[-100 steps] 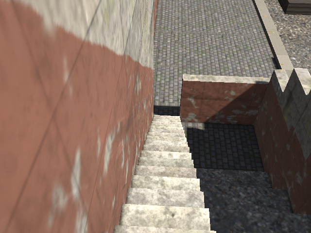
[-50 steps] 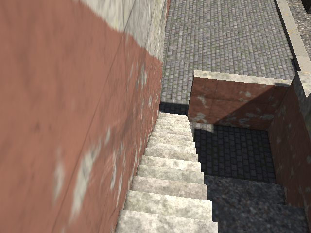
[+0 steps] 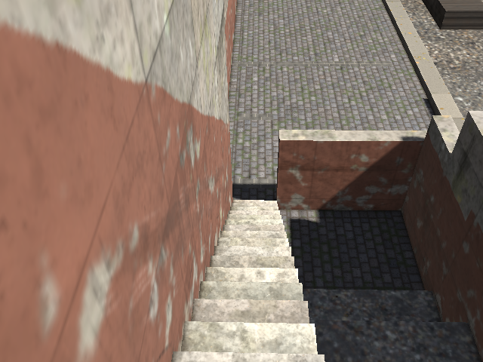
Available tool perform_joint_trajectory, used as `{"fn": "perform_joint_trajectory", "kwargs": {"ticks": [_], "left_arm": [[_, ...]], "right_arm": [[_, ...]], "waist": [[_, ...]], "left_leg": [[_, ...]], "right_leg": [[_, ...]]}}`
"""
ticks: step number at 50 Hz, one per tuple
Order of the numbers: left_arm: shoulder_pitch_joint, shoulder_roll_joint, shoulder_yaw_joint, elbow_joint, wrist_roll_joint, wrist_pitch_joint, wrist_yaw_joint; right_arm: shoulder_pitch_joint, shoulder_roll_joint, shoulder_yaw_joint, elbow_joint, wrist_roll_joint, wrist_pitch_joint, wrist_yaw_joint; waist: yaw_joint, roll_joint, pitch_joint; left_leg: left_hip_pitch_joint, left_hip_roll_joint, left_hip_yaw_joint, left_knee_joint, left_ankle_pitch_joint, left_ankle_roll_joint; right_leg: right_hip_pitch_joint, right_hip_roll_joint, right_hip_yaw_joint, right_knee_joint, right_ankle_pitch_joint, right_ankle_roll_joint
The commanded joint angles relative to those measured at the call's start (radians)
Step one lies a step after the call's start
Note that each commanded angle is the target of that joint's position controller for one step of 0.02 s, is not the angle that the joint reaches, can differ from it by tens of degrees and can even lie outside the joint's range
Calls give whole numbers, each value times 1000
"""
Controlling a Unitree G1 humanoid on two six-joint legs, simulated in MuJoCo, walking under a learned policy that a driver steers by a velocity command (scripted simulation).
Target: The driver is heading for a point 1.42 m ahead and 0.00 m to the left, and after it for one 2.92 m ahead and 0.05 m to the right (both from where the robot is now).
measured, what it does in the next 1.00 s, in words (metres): walks ahead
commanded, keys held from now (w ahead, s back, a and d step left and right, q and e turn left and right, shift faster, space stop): no key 0.30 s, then w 0.70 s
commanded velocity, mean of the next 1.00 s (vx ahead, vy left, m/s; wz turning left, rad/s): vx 0.24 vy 0.00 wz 0.00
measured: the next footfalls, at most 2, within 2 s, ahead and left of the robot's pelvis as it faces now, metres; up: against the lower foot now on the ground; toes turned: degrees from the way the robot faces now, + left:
left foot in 1.14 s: +0.34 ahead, +0.16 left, -0.20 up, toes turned -2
right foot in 1.48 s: +0.55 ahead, -0.07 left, -0.39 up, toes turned -2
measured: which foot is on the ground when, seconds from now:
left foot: down 0.00-0.84, up 0.86-1.00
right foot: down 0.00-1.00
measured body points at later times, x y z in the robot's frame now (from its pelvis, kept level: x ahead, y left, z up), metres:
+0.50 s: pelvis +0.03 +0.01 +0.00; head -0.01 +0.01 +0.44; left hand +0.10 +0.23 -0.14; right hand +0.03 -0.25 -0.15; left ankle +0.02 +0.16 -0.74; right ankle +0.01 -0.10 -0.74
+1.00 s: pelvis +0.18 +0.04 -0.07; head +0.19 +0.05 +0.38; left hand +0.14 +0.28 -0.22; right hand +0.30 -0.19 -0.19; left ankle +0.28 +0.19 -0.70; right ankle +0.06 -0.07 -0.74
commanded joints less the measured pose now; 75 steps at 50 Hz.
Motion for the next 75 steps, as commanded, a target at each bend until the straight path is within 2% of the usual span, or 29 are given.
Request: {"fn": "perform_joint_trajectory", "kwargs": {"ticks": [1,27,36,37,38,39,40,42,43,44,48,50,52,55,57,58,59,60,61,62,63,65,67,68,70,71,73,74,75], "left_arm": [[-37,71,15,-66,2,-14,-1],[74,163,65,-53,-5,17,41],[96,96,41,-29,6,-58,45],[-196,161,55,-168,-76,-150,64],[-265,161,48,-161,-72,-191,75],[37,93,29,-51,9,-127,45],[187,74,35,40,26,-108,37],[473,218,89,113,-1,-90,31],[529,356,102,38,-35,-199,53],[519,272,82,100,-19,-228,72],[251,3,-31,106,40,-193,91],[141,9,-50,63,58,-190,108],[-4,205,-20,3,109,-240,79],[36,360,41,56,8,-242,62],[216,317,45,154,-12,-186,31],[252,196,12,103,48,-183,-8],[196,160,0,14,42,-195,-14],[29,171,-15,-85,-2,-207,-8],[-55,195,-17,-127,-11,-198,15],[-70,226,-16,-132,-38,-186,31],[19,271,-18,-57,-42,-168,59],[228,147,-20,45,32,-107,50],[70,197,-5,-27,57,-98,31],[50,241,-1,-35,14,-107,49],[-27,192,-7,-23,8,-101,46],[148,167,10,17,52,-103,40],[356,251,41,87,38,-97,31],[312,296,61,92,26,-108,38],[465,380,101,111,-3,-115,16]], "right_arm": [[12,-98,-18,-30,-3,-12,1],[-26,-88,-39,-60,-16,-35,-2],[167,-183,-85,12,-6,-64,-5],[99,-222,-97,-142,-221,-106,102],[77,-219,-115,-147,-204,-127,123],[138,-192,-113,-11,8,-102,46],[123,-190,-115,-6,30,-91,14],[-112,-131,-94,-104,-14,-94,0],[-296,-49,-48,-306,-186,-147,108],[-323,-27,-68,-293,-182,-179,136],[-96,26,-22,-264,-228,-137,159],[-23,43,-14,-272,-193,-112,167],[165,41,0,-263,-173,-84,199],[389,-133,-49,-222,-226,-61,187],[620,-154,-67,-92,-215,-110,175],[614,-202,-44,-125,-194,-130,169],[637,-194,-45,-151,-187,-162,190],[522,-186,-45,-162,-171,-186,202],[353,-36,-7,-203,-140,-208,174],[165,23,14,-234,-137,-199,172],[-5,126,60,-304,-129,-194,151],[86,-59,4,-254,-181,-158,124],[145,-27,18,-258,-132,-193,73],[150,-27,26,-284,-98,-206,40],[113,-80,19,-275,-139,-170,79],[23,-117,16,-323,-146,-167,111],[-97,-158,-18,-343,-138,-179,136],[-28,-122,-18,-305,-65,-140,137],[164,-99,-5,-228,-163,-141,186]], "waist": [[7,-42,63],[29,-118,139],[-18,135,58],[-99,115,171],[-126,183,139],[-3,132,130],[32,76,21],[228,-282,26],[322,-418,63],[258,-145,141],[37,-97,41],[-36,-47,10],[-162,-69,29],[-198,53,160],[-197,251,74],[-103,179,-117],[-138,102,-202],[-133,71,-91],[-71,-94,-88],[-11,-29,17],[40,-93,117],[122,76,87],[15,34,86],[-29,-3,50],[-42,82,122],[55,150,89],[151,-106,104],[118,-151,155],[79,-171,-107]], "left_leg": [[-82,63,-60,-105,-84,24],[-201,-44,47,97,-174,106],[117,114,-264,88,99,288],[-56,199,-394,-172,-176,424],[-31,255,-482,-239,-280,479],[98,177,-377,22,66,373],[-48,92,-194,236,163,272],[-627,-106,45,729,-154,157],[-919,-216,-116,942,-361,166],[-1093,-211,-278,1006,-268,195],[-938,-11,-192,724,327,205],[-238,-54,-7,489,882,159],[335,-113,20,706,913,60],[42,-91,-8,430,394,68],[183,-83,-103,-121,503,208],[459,-13,-246,288,752,339],[606,116,-530,289,948,489],[570,239,-665,177,791,526],[444,186,-540,271,600,406],[150,253,-744,218,209,443],[-306,187,-596,237,-66,405],[-855,132,-514,140,-227,403],[-585,49,-443,356,-300,307],[-573,-29,-364,407,-386,259],[-730,-45,-313,362,-542,276],[-886,-35,-300,442,-436,286],[-635,-54,-234,857,-302,242],[-397,-103,-211,1023,-363,227],[-471,-152,-186,1343,-107,190]], "right_leg": [[-19,-125,163,-144,-14,-21],[-66,-115,282,-165,-449,-105],[-340,32,-25,234,-334,-18],[-440,5,-109,477,-313,33],[-504,-27,-66,498,-418,38],[-446,-29,-30,153,-413,-18],[-129,-32,-20,205,-138,-25],[353,-192,335,4,170,-116],[351,-277,576,36,-54,-312],[373,-363,578,118,-42,-319],[-5,-232,236,318,-140,-232],[-666,-66,-56,339,-236,-151],[-1089,-79,-95,349,-481,-100],[-542,-132,-1,872,-412,-30],[-389,54,32,1639,-421,10],[-664,158,157,1804,-398,-44],[-903,228,223,1805,-376,-28],[-1157,145,182,1749,-382,-6],[-1208,18,258,1295,-112,32],[-1216,-97,264,1178,-106,93],[-1012,-193,258,824,169,114],[-290,-115,102,1009,269,134],[-606,-163,160,671,412,77],[-497,-162,123,356,541,70],[-181,-118,5,238,478,60],[83,-50,-77,525,487,49],[117,-86,-43,128,556,67],[17,-106,-41,-457,418,41],[408,-180,6,-8,805,-130]]}}
Velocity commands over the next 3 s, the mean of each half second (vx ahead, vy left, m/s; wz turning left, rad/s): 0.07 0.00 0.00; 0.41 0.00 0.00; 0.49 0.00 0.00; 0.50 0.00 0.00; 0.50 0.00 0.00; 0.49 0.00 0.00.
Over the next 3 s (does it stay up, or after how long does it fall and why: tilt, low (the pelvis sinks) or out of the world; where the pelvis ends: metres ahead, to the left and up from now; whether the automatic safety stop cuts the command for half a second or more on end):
stays up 1.23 0.01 -0.98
